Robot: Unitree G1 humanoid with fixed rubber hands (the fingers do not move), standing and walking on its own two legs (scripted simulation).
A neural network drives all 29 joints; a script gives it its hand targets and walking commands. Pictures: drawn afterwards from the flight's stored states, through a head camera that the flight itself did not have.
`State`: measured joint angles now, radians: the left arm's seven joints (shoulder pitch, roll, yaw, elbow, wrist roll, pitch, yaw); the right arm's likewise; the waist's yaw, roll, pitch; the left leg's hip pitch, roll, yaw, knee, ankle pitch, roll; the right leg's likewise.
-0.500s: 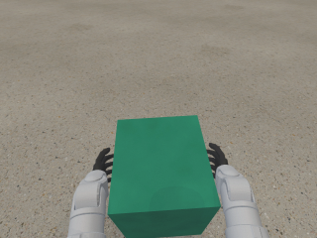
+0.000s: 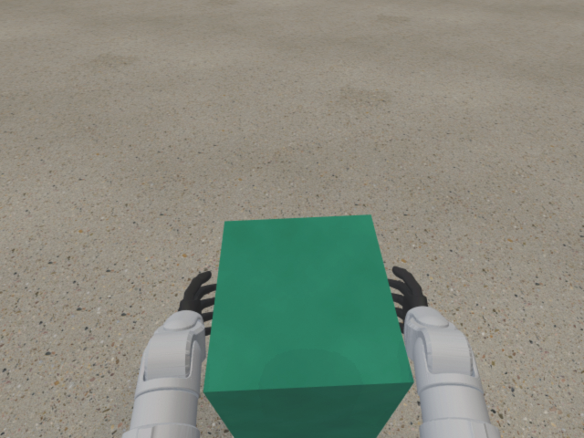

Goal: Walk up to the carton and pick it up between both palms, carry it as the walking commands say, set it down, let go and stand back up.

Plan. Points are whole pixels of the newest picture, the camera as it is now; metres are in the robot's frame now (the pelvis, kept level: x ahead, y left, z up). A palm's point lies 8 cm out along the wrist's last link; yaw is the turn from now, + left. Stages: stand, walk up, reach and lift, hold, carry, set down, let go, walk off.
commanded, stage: reach and lift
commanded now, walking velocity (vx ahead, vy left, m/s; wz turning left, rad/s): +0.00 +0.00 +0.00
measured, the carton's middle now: (302, 333) +0.30 +0.00 -0.03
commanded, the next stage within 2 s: hold in 0.86 s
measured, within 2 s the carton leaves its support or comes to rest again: neither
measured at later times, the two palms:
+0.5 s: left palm (197, 320) +0.29 +0.15 +0.03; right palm (421, 322) +0.29 -0.16 +0.03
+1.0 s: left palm (191, 331) +0.27 +0.16 +0.03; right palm (420, 332) +0.27 -0.16 +0.03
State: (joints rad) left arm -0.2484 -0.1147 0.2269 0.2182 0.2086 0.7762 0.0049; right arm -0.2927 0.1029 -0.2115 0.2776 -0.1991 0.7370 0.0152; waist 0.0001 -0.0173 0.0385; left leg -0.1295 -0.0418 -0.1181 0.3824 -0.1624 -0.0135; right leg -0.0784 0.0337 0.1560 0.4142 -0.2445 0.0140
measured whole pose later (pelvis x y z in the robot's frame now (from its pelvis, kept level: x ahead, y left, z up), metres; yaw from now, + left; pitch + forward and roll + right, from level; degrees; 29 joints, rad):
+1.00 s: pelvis +0.00 +0.00 +0.00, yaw +0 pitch -6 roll +0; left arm -0.16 -0.11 0.16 0.13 0.19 0.79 0.00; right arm -0.17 0.12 -0.18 0.15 -0.18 0.76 0.01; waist 0.00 -0.01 0.04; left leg -0.11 -0.04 -0.12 0.38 -0.16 -0.01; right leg -0.06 0.03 0.15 0.39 -0.24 0.01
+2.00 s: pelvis -0.06 +0.02 -0.02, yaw -13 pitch +5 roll +1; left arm -0.40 -0.12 0.25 -0.15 0.04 1.08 0.13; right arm -0.43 0.10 -0.25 -0.13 0.00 1.07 -0.15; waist -0.04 -0.04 -0.02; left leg -0.38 0.00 0.05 0.61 -0.35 -0.04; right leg -0.52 0.04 0.12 0.62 -0.19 0.01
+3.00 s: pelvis -0.12 +0.06 -0.01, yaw -23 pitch +1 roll +0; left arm -0.38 -0.08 0.21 -0.04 0.03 1.16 0.14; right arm -0.35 0.12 -0.24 -0.09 -0.06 1.15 -0.14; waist 0.02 0.00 -0.09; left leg -0.34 0.03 0.11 0.56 -0.23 0.02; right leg -0.40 -0.05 -0.05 0.54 -0.15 0.01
